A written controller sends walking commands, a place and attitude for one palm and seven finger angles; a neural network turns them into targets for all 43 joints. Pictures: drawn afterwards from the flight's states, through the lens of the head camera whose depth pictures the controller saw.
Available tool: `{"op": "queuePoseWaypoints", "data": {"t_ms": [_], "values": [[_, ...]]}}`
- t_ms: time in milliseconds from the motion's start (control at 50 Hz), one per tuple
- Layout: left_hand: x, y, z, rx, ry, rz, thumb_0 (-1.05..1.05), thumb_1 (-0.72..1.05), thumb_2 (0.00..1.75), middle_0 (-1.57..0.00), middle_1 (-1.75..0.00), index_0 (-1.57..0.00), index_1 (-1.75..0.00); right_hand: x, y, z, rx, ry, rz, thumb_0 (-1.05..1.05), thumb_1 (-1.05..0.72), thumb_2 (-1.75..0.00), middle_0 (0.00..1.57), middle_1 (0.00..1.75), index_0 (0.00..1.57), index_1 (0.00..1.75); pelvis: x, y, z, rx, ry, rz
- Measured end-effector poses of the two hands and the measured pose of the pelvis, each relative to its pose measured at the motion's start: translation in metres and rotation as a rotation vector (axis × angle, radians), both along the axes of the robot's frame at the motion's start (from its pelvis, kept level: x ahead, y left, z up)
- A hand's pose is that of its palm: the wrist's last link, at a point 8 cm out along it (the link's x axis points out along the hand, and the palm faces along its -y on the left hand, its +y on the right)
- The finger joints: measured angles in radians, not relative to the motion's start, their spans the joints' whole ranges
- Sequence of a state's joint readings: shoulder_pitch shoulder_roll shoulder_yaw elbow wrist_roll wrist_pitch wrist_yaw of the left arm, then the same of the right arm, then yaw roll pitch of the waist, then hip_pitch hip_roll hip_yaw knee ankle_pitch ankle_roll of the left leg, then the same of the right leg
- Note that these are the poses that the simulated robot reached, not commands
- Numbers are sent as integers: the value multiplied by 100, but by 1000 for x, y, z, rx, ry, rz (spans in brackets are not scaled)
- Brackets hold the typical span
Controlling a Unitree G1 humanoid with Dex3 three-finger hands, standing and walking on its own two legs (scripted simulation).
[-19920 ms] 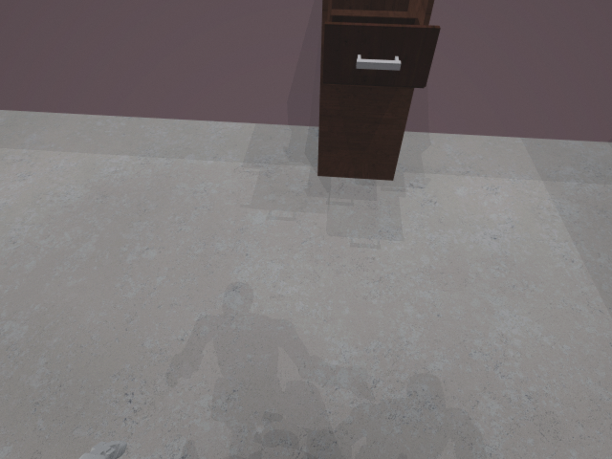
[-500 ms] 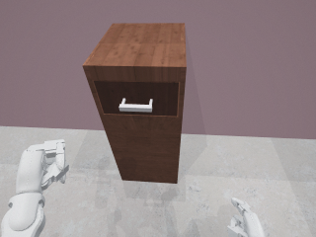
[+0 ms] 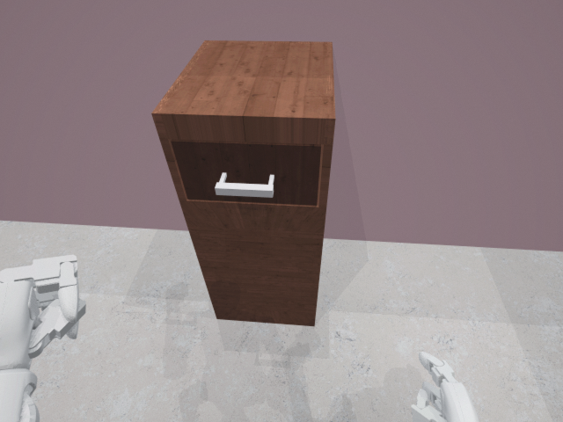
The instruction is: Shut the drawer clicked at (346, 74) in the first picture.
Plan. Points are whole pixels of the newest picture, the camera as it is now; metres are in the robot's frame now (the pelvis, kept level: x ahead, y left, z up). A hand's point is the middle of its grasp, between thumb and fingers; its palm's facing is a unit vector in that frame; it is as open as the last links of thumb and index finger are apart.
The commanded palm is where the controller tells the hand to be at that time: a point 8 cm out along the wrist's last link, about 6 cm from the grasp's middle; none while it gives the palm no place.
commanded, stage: step back with the hand held close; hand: left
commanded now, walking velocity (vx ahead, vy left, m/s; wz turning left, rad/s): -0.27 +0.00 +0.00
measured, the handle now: (246, 183) +0.62 +0.16 -0.03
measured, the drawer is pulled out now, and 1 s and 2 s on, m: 0.00 0.00 0.00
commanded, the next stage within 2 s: stop stepping back and stand still in 1.60 s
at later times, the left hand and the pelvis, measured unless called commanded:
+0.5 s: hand (48, 340) +0.15 +0.26 +0.15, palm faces +0.32 -0.80 -0.50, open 3.3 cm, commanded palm +0.09 +0.30 +0.17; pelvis -0.05 +0.02 -0.01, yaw -1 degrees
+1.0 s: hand (7, 411) +0.08 +0.25 +0.15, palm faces +0.35 -0.82 -0.45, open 3.3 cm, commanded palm +0.01 +0.30 +0.17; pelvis -0.11 +0.02 -0.02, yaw +2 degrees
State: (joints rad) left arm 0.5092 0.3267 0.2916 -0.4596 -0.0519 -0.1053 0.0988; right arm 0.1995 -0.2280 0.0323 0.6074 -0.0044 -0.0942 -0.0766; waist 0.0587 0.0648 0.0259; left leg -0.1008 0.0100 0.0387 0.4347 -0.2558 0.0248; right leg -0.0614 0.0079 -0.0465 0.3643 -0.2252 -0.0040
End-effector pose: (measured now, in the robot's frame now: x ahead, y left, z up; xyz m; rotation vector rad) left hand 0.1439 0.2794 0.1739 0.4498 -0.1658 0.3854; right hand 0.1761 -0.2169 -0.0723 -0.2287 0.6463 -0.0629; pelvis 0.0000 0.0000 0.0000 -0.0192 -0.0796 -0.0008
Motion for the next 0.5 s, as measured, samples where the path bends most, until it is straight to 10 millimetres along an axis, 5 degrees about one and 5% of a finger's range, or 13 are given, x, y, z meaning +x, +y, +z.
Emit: {"op": "queuePoseWaypoints", "data": {"t_ms": [80,220,500], "values": [[6,7,8,61,-12,-20,2,89,90,-141,-160,-141,-160,-4,-3,0,0,32,-32,1,-90,-90,20,30,20,30,-3,4,1,-4,43,-8],[8,7,-7,71,96,-89,1,89,90,-141,-160,-141,-160,-24,-12,-7,-18,111,-119,1,-91,-90,20,30,20,30,-9,15,1,5,90,-16],[-32,19,-4,119,33,-76,2,89,90,-141,-160,-141,-160,-54,2,-8,-23,79,-117,1,-91,-90,20,30,20,30,-47,23,-9,7,88,-15]]}}
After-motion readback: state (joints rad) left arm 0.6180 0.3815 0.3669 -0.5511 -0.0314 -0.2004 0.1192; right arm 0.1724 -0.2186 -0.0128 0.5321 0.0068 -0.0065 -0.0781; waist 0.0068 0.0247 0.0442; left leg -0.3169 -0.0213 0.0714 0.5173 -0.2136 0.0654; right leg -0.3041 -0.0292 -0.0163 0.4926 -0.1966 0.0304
